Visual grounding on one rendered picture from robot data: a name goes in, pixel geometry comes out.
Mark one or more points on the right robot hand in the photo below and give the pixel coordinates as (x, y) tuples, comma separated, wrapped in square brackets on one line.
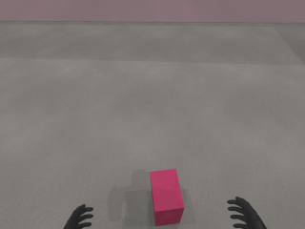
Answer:
[(251, 217)]

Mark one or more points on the carton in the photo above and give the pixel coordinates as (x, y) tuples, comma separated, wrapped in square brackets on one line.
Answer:
[(167, 201)]

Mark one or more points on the left robot hand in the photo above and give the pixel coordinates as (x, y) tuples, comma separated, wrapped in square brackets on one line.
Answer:
[(76, 217)]

